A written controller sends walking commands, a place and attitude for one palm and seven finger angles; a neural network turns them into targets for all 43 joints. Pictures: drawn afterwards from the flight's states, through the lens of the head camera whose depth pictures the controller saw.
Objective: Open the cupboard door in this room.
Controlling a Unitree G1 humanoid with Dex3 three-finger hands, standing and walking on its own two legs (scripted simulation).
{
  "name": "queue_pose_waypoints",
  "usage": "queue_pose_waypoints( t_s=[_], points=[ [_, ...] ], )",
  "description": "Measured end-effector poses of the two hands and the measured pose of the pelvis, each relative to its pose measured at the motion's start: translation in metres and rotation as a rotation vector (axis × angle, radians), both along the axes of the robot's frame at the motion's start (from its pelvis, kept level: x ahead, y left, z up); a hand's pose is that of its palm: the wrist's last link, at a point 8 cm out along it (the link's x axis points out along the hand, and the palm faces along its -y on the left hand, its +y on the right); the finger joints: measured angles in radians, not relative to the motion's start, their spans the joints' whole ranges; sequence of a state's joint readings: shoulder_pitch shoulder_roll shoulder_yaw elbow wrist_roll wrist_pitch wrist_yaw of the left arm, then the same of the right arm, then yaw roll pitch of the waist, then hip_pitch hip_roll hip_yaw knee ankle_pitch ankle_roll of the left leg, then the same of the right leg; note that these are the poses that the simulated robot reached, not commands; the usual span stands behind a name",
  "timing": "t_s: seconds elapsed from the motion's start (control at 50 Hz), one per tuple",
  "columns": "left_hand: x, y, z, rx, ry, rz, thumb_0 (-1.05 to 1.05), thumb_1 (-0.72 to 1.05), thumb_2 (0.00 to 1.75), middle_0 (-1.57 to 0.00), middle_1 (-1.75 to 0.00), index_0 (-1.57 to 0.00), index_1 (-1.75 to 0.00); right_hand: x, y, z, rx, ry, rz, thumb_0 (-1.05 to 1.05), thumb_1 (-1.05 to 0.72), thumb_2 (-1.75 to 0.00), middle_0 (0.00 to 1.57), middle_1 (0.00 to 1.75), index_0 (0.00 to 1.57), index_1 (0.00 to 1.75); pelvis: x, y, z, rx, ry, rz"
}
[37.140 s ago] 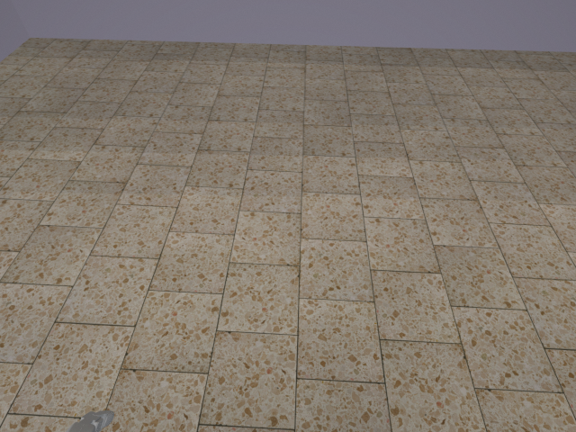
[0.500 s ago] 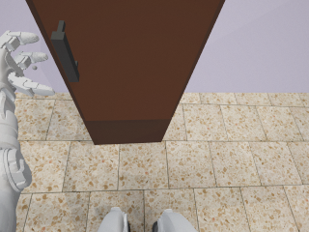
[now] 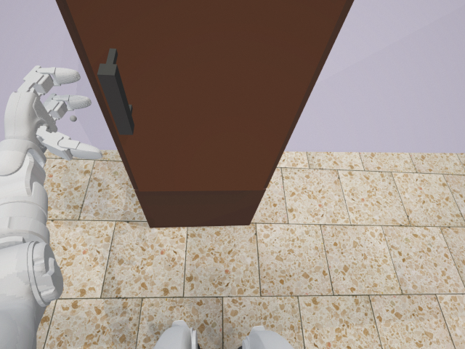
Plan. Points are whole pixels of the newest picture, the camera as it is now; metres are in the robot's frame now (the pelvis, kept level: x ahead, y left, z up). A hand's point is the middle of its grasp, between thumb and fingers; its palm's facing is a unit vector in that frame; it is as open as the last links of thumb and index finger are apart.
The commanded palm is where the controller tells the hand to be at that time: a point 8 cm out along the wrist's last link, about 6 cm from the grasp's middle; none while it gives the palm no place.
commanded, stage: move the hooked fingers beside the handle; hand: left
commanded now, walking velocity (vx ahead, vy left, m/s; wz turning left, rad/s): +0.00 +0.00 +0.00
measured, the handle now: (120, 94) +0.52 +0.18 +0.09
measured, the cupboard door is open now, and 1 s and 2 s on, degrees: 0 0 0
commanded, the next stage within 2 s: slide the fingers in behind the handle in 0.30 s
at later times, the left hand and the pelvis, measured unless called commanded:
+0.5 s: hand (79, 113) +0.48 +0.24 +0.08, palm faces +0.03 -1.00 +0.00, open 14.0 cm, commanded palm +0.46 +0.27 +0.08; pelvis -0.01 -0.01 +0.00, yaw +0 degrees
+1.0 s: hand (99, 119) +0.47 +0.21 +0.08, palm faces +0.02 -1.00 +0.01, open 14.0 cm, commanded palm +0.45 +0.24 +0.08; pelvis +0.00 -0.01 +0.00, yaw +1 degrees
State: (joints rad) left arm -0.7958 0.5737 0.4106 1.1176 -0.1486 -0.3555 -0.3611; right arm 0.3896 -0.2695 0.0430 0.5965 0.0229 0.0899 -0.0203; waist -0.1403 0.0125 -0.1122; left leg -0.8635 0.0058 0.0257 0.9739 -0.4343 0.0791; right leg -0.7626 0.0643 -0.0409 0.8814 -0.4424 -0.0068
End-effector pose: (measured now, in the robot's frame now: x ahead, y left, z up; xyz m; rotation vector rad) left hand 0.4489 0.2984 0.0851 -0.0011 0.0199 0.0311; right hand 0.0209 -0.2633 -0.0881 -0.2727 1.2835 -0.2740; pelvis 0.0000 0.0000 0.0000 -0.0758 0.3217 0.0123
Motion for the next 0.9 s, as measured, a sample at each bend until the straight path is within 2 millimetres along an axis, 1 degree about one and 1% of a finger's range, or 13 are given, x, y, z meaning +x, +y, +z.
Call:
queue_pose_waypoints(
  t_s=[0.1,0.18,0.36,0.48,0.58,0.7,0.9],
  points=[
    [-0.002,0.001,0.0,-0.001,0.01,0.0,-0.02,-0.5,0.3,-0.3,-1.2,-0.3,-1.2,0.006,-0.002,0.0,-0.008,-0.02,0.021,0.01,-0.9,-0.9,0.2,0.3,0.2,0.3,-0.004,-0.001,-0.001,0.001,-0.003,0.006],
    [-0.002,0.0,-0.001,0.005,0.006,-0.003,-0.02,-0.5,0.3,-0.3,-1.2,-0.3,-1.2,0.003,-0.005,-0.001,-0.018,-0.012,0.03,0.01,-0.9,-0.9,0.2,0.3,0.2,0.3,-0.007,-0.002,-0.003,0.0,0.001,0.011],
    [0.007,-0.005,-0.007,-0.001,0.02,-0.001,-0.02,-0.5,0.3,-0.31,-1.2,-0.3,-1.2,-0.017,-0.011,-0.001,-0.035,0.034,0.005,0.01,-0.9,-0.9,0.2,0.3,0.2,0.3,-0.01,-0.004,-0.005,-0.001,0.014,0.008],
    [0.013,-0.006,-0.003,0.0,-0.001,-0.001,-0.02,-0.5,0.3,-0.3,-1.2,-0.3,-1.2,-0.033,-0.012,0.0,-0.032,0.074,-0.025,0.01,-0.9,-0.9,0.2,0.3,0.2,0.3,-0.008,-0.005,-0.005,-0.001,0.02,-0.002],
    [0.015,-0.01,-0.004,-0.004,0.017,-0.014,-0.02,-0.5,0.3,-0.3,-1.2,-0.3,-1.2,-0.039,-0.009,0.0,-0.018,0.095,-0.04,0.01,-0.9,-0.9,0.2,0.3,0.2,0.3,-0.005,-0.006,-0.004,0.0,0.02,-0.004],
    [0.014,-0.02,-0.004,-0.008,-0.001,-0.013,-0.02,-0.5,0.3,-0.3,-1.2,-0.3,-1.2,-0.034,-0.006,-0.001,-0.002,0.083,-0.041,0.01,-0.9,-0.9,0.2,0.3,0.2,0.3,-0.002,-0.005,-0.002,0.002,0.016,-0.007],
    [0.004,-0.03,-0.004,-0.006,-0.003,-0.004,-0.02,-0.5,0.3,-0.29,-1.2,-0.29,-1.19,-0.007,-0.004,-0.005,0.022,0.016,-0.007,0.01,-0.9,-0.9,0.2,0.3,0.2,0.3,-0.001,-0.006,-0.001,0.005,-0.002,0.001]
  ],
)
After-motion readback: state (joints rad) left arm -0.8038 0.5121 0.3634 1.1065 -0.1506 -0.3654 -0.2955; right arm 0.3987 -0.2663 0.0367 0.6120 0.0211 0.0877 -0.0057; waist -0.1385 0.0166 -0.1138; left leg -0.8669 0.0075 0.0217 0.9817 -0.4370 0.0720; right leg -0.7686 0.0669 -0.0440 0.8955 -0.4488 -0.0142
